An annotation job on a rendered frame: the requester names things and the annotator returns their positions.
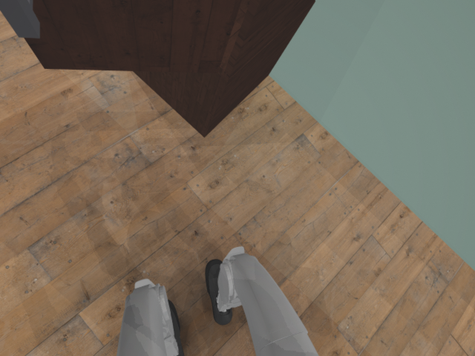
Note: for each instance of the robot foot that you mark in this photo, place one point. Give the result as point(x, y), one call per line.
point(176, 326)
point(211, 273)

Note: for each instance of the robot right foot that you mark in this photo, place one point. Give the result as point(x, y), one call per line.
point(211, 273)

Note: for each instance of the cupboard door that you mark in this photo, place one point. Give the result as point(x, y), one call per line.
point(187, 36)

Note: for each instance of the robot left foot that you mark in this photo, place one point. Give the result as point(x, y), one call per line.
point(176, 326)

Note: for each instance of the handle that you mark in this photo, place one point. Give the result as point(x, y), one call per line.
point(20, 15)

